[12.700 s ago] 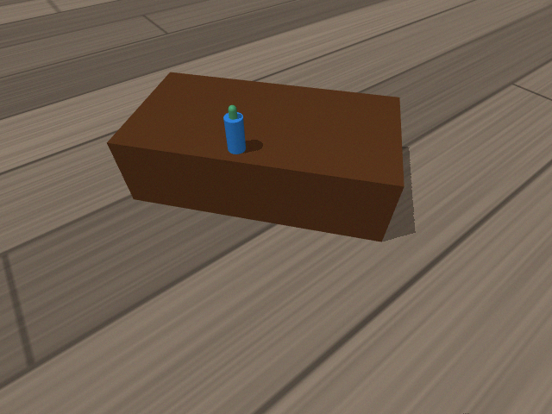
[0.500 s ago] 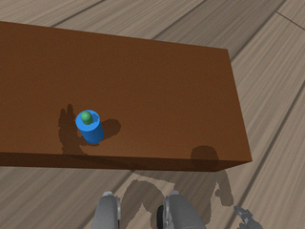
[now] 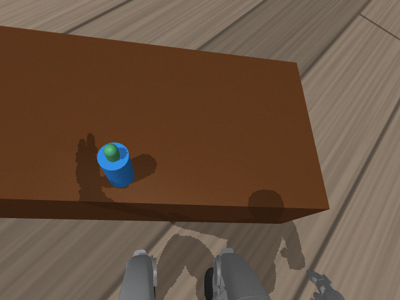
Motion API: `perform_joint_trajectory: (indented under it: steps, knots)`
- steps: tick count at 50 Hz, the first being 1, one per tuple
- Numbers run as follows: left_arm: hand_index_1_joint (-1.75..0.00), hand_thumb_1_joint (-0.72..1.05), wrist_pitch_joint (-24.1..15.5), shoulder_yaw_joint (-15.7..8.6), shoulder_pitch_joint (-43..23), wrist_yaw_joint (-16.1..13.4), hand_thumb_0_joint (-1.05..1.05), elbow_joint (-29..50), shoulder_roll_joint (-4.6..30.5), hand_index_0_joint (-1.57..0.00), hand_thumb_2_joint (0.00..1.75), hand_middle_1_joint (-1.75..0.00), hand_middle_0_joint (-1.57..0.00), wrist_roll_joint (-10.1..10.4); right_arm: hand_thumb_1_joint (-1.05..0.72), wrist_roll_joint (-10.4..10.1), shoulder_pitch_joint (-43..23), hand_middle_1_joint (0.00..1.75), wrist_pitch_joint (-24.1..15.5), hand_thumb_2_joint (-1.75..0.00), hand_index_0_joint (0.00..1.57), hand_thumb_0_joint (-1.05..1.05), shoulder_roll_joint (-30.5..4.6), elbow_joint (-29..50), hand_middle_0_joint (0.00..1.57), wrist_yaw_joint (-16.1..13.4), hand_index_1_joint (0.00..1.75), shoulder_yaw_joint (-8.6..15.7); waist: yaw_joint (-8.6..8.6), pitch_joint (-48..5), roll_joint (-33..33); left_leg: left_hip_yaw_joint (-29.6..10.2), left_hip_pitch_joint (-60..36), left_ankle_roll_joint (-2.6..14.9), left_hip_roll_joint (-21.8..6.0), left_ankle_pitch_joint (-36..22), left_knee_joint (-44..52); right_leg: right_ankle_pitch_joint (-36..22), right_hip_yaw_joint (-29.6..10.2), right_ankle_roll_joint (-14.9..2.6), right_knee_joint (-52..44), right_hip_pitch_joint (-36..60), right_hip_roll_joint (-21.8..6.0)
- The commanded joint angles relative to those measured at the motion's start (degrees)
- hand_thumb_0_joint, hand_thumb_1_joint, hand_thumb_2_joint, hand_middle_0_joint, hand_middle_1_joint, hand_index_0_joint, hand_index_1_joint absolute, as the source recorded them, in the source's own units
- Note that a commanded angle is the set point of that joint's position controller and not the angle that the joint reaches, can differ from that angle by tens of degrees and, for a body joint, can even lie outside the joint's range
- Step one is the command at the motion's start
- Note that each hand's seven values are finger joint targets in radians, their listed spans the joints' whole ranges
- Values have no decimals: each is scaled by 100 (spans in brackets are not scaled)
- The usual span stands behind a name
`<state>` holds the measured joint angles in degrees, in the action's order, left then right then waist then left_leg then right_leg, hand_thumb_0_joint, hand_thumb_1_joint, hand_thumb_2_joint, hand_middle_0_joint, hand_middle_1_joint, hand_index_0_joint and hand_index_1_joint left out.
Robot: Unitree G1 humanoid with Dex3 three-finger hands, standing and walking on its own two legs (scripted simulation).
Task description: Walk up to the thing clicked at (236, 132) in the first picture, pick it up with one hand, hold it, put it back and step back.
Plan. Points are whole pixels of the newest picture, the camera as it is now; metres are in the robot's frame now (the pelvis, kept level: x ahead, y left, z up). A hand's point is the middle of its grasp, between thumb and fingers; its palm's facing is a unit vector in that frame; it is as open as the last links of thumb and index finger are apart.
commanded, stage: go down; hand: left
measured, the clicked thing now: (116, 163) +0.45 +0.18 -0.21
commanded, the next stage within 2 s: approach in 1.40 s
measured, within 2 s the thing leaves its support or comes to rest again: neither
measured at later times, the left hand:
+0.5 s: hand out of the picture +0.40 +0.39 +0.06, palm faces +0.13 -0.99 +0.01, open 17.0 cm
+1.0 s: hand out of the picture +0.40 +0.39 +0.06, palm faces +0.13 -0.99 +0.03, open 16.9 cm
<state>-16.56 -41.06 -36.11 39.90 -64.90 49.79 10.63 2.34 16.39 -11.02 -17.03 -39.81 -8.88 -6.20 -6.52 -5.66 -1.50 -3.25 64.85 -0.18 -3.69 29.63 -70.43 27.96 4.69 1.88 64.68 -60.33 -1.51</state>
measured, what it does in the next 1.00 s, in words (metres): stands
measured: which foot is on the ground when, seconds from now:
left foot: down 0.00-1.00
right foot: down 0.00-1.00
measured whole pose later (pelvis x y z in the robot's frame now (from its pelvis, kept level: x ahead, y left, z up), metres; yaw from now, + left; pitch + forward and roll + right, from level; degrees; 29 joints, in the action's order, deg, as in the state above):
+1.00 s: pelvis -0.01 +0.00 -0.01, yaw +0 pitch +24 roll -5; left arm -18.2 -42.0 -38.2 41.5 -63.7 49.5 13.3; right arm 2.3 16.0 -11.8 -16.8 -39.7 -9.1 -6.8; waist -6.4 -5.7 -1.8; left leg -3.6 66.8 0.0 -3.4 29.9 -72.3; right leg 28.2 4.8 2.0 66.3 -62.0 -1.7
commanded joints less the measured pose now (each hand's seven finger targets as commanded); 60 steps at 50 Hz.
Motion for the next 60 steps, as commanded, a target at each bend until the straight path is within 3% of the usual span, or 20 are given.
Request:
perform_joint_trajectory:
  steps: [1, 3, 5, 8, 16, 19, 22, 23, 30, 34, 38, 42, 44, 48, 52, 59, 60]
  knots:
    - [-3, -42, -350, -364, -1286, -10, 0, 1151, 2322, -4, 4, -2, -5, 229, -91, -55, 727, 30, -125, -90, 20, 0, -1191, 291, 20, -99, 30, 464, 302, -2638, 1348, -152, -2614, 4, 221, -2206, 878, -1302, -103, -337, -682, 676, 230]
    - [-3, -42, -374, -461, -1301, 5, 0, 1101, 2438, -4, 5, -2, -5, 247, -91, -67, 746, 30, -124, -90, 20, 0, -1194, 271, 20, -110, 30, 444, 264, -2573, 1384, -172, -2552, -4, 213, -2178, 872, -1294, -79, -340, -646, 662, 239]
    - [-2, -41, -390, -418, -1172, 39, 0, 1169, 2279, -4, 4, -1, -5, 295, -91, -56, 734, 30, -128, -90, 20, 0, -1197, 269, 20, -103, 30, 452, 306, -2695, 1386, -182, -2684, -6, 214, -2444, 854, -1438, -76, -337, -619, 667, 227]
    - [-2, -40, -418, -407, -1280, 95, 0, 1237, 2292, -4, 4, -2, -5, 308, -91, -44, 752, 30, -140, -90, 20, 0, -1202, 261, 20, -115, 30, 443, 225, -2701, 1344, -155, -2670, 8, 218, -2549, 785, -1569, -105, -321, -628, 696, 215]
    - [-2, -41, -423, -328, -1608, 100, 0, 1244, 2287, -4, 3, -2, -5, 326, -91, -67, 726, 30, -171, -90, 20, 0, -1196, 256, 20, -145, 30, 462, 144, -2542, 1403, -150, -2486, 15, 225, -1711, 895, -1085, -132, -330, -665, 620, 230]
    - [-2, -39, -383, -273, -1495, 109, 0, 1159, 2178, -4, 3, -1, -5, 344, -91, -62, 767, 30, -179, -90, 20, 0, -1207, 249, 20, -150, 30, 448, 168, -2651, 1424, -164, -2637, 6, 215, -2080, 831, -1261, -108, -334, -635, 570, 225]
    - [-2, -39, -384, -380, -1543, 108, 0, 1269, 2357, -4, 3, -1, -5, 358, -91, -59, 805, 30, -172, -90, 20, 0, -1197, 210, 20, -144, 30, 429, 233, -2765, 1543, -206, -2722, -25, 211, -2461, 784, -1427, -69, -339, -577, 573, 223]
    - [-2, -39, -374, -422, -1379, 101, 0, 1214, 2361, -4, 4, -1, -5, 362, -91, -58, 762, 30, -162, -90, 20, 0, -1181, 252, 20, -131, 30, 412, 303, -2743, 1405, -159, -2637, 5, 235, -2449, 786, -1488, -104, -326, -618, 730, 220]
    - [-2, -38, -407, -453, -1386, 101, 0, 1359, 2335, -4, 3, -1, -5, 411, -91, -59, 755, 30, -162, -90, 20, 0, -1171, 235, 20, -128, 30, 414, 256, -2773, 1406, -140, -2612, 15, 239, -2549, 760, -1638, -121, -314, -626, 818, 220]
    - [-1, -36, -449, -423, -1425, 124, 0, 1446, 2261, -4, 2, -1, -5, 432, -91, -77, 694, 30, -176, -90, 20, 0, -1179, 255, 20, -129, 30, 454, 291, -2664, 1547, -206, -2773, -34, 202, -2381, 870, -1341, -66, -341, -594, 509, 239]
    - [-2, -36, -484, -303, -1502, 150, 0, 1362, 2045, -3, 4, -2, -4, 491, -91, -81, 685, 30, -202, -90, 20, 0, -1186, 277, 20, -131, 30, 461, 187, -2489, 1450, -206, -2568, -22, 190, -1884, 913, -1093, -69, -344, -592, 458, 250]
    - [-1, -38, -498, -365, -1652, 157, 0, 1384, 2190, -4, 3, -1, -5, 495, -92, -73, 772, 30, -208, -90, 20, 0, -1221, 230, 20, -135, 30, 439, 196, -2651, 1536, -284, -2738, -51, 168, -2231, 882, -1217, -17, -352, -504, 368, 239]
    - [-2, -37, -485, -290, -1663, 165, 0, 1266, 2105, -4, 3, -2, -5, 475, -91, -67, 758, 30, -213, -90, 20, 0, -1231, 243, 20, -132, 30, 443, 177, -2587, 1586, -308, -2808, -66, 146, -2150, 888, -1094, -13, -354, -469, 213, 247]
    - [-2, -36, -499, -383, -1834, 154, 0, 1333, 2343, -4, 4, -2, -4, 454, -91, -64, 777, 30, -198, -90, 20, 0, -1222, 266, 20, -129, 30, 418, 223, -2596, 1561, -248, -2584, -41, 189, -1857, 875, -1006, -55, -357, -503, 348, 242]
    - [-2, -34, -465, -474, -1873, 127, 0, 1386, 2531, -4, 4, -2, -5, 418, -91, -52, 772, 30, -186, -90, 20, 0, -1214, 301, 20, -131, 30, 384, 262, -2803, 1580, -192, -2606, -17, 216, -1931, 818, -1108, -96, -341, -525, 500, 235]
    - [-2, -35, -360, -420, -1559, 188, 0, 1058, 2357, -4, 3, -1, -5, 413, -91, -72, 817, 30, -182, -90, 20, 0, -1198, 307, 20, -142, 30, 378, 177, -2751, 1313, -169, -2499, 18, 224, -2163, 713, -1358, -112, -322, -562, 611, 248]
    - [-1, -36, -369, -471, -1624, 180, 0, 1195, 2478, -4, 3, -1, -5, 417, -91, -71, 835, 30, -173, -90, 20, 0, -1218, 293, 20, -134, 30, 386, 248, -2765, 1455, -163, -2509, 2, 231, -2222, 724, -1352, -116, -332, -556, 575, 244]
